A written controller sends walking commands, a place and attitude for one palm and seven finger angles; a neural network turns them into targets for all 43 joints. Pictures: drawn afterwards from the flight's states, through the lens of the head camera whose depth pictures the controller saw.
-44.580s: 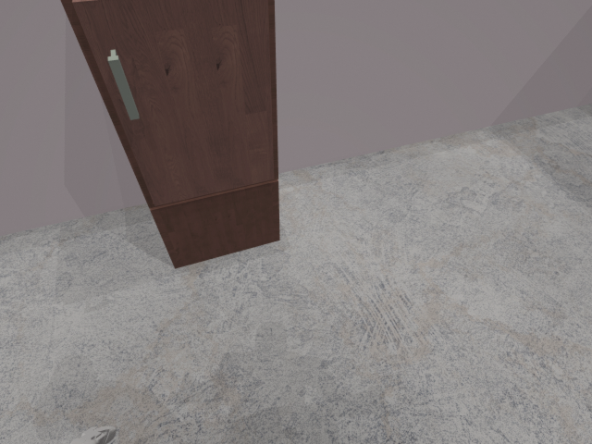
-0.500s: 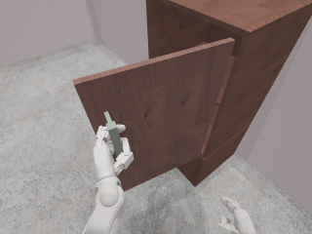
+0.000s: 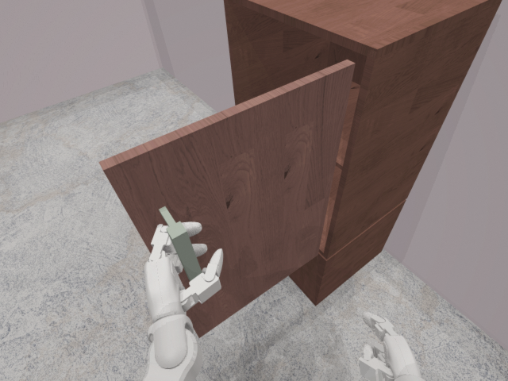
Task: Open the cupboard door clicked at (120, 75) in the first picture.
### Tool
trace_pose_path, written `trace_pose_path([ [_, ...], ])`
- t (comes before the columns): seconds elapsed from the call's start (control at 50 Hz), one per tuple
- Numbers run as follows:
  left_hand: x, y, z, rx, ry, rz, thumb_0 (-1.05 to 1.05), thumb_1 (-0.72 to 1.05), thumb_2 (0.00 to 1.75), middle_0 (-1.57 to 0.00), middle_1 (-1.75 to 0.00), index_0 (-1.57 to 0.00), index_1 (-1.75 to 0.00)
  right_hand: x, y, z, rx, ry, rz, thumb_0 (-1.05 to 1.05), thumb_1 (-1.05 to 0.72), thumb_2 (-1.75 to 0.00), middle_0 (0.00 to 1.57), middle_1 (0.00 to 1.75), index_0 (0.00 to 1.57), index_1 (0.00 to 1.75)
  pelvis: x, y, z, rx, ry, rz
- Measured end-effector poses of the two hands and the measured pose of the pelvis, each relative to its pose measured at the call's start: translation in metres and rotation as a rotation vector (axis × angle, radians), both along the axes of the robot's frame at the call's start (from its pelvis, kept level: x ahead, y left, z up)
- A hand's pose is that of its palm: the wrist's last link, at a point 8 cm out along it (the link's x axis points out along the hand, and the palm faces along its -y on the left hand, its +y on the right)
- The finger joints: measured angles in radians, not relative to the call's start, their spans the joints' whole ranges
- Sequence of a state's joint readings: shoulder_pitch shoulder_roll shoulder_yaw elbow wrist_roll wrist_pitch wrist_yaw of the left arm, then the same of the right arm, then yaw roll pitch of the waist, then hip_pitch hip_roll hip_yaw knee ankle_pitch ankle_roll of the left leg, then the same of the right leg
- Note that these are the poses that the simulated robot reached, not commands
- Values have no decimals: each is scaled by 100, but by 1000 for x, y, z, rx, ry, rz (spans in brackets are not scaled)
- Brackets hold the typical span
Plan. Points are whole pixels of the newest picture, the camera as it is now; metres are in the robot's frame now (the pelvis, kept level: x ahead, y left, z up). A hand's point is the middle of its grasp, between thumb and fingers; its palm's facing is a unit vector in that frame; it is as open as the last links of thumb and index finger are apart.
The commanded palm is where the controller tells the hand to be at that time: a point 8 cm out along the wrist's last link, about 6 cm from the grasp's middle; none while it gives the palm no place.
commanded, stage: open thumb and fingers to let go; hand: left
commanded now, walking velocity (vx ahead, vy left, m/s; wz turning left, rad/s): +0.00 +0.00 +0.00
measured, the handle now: (182, 248) +0.30 +0.13 +0.08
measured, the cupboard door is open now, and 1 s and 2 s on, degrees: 88 89 87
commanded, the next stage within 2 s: slide the hand sideways off the handle in 0.54 s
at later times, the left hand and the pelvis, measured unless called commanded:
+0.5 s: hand (202, 269) +0.26 +0.09 +0.08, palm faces +0.31 -0.95 +0.01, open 14.9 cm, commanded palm +0.22 +0.15 +0.08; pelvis +0.00 +0.00 +0.00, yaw +0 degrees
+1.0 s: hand (189, 296) +0.22 +0.10 +0.08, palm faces -0.17 -0.98 +0.02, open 16.2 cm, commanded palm +0.20 +0.17 +0.08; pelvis +0.00 +0.04 +0.00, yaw -2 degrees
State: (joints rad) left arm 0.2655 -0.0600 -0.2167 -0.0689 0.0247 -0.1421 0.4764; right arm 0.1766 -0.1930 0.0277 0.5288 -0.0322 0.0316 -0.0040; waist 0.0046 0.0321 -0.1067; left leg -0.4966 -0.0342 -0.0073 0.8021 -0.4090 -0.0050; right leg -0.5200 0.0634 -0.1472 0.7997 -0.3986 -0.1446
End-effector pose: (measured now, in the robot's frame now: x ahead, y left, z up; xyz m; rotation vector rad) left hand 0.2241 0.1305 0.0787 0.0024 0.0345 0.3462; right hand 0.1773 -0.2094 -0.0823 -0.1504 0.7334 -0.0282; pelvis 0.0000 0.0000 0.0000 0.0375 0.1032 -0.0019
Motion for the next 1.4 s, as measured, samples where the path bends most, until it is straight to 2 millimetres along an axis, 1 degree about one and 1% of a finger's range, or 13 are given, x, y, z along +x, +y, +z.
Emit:
trace_pose_path([
  [0.22,-3,8,-1,1,-5,-2,1,-23,42,-31,-122,-33,-122,-8,-14,-5,-14,25,-14,1,-90,-90,20,30,20,30,-4,-8,0,4,-1,0],
  [0.3,-2,8,-1,-2,-10,-10,0,-37,35,-29,-115,-32,-115,-12,-17,-7,-19,35,-22,1,-90,-90,20,30,20,30,-5,-8,0,4,1,-1],
  [0.38,2,8,-2,-5,-12,-13,0,-44,32,-27,-102,-29,-102,-14,-18,-9,-21,42,-27,1,-90,-90,20,30,20,30,-6,-7,0,3,4,-1],
  [0.5,4,7,-1,-11,-12,-32,-1,-49,30,-25,-79,-28,-79,-16,-15,-9,-16,47,-33,1,-90,-90,20,30,20,30,-5,-5,0,3,7,-6],
  [0.68,1,11,-2,-2,-13,-63,-1,-50,30,-35,-63,-37,-63,-12,-4,-6,-16,31,-23,1,-90,-90,20,30,20,30,-3,6,1,-6,8,-7],
  [0.76,-3,21,-3,54,-29,-263,-1,-50,30,-30,-53,-27,-53,-12,1,-6,-17,14,-13,1,-90,-90,20,30,20,30,-5,12,-2,-5,10,-8],
  [0.82,-6,26,-3,53,-31,-433,-1,-50,30,-25,-45,-20,-45,-14,5,-4,-15,-11,-23,1,-90,-90,20,30,20,30,-6,19,-3,-12,5,-7],
  [0.86,-8,27,-3,28,-28,-502,-1,-50,30,-22,-41,-17,-40,-15,8,-2,-13,-31,-35,1,-90,-90,20,30,20,30,-6,24,-3,-17,2,-9],
  [0.9,-9,28,-3,0,-25,-526,-1,-51,30,-20,-37,-16,-37,-16,12,2,-11,-50,-46,1,-90,-90,20,30,20,30,-5,29,-3,-20,2,-15],
  [1.02,-11,30,-3,-31,-26,-517,-1,-51,30,-16,-32,-18,-33,-18,26,11,-10,-87,-52,1,-90,-90,20,30,20,30,-1,43,-3,-27,9,-36],
  [1.1,-16,38,-5,-22,-20,-515,-1,-50,30,-18,-32,-19,-33,-17,36,13,-11,-91,-49,1,-90,-90,20,30,20,30,2,51,-5,-31,14,-47],
  [1.26,-23,58,-6,-21,-10,-497,-1,-50,30,-20,-33,-21,-33,-11,51,10,-11,-93,-42,1,-90,-90,20,30,21,30,8,64,-11,-46,31,-49],
  [1.4,-32,71,-5,-16,-3,-481,-1,-50,30,-19,-32,-21,-33,-6,59,7,-15,-94,-38,1,-90,-90,20,30,21,30,12,72,-17,-54,49,-47],
])
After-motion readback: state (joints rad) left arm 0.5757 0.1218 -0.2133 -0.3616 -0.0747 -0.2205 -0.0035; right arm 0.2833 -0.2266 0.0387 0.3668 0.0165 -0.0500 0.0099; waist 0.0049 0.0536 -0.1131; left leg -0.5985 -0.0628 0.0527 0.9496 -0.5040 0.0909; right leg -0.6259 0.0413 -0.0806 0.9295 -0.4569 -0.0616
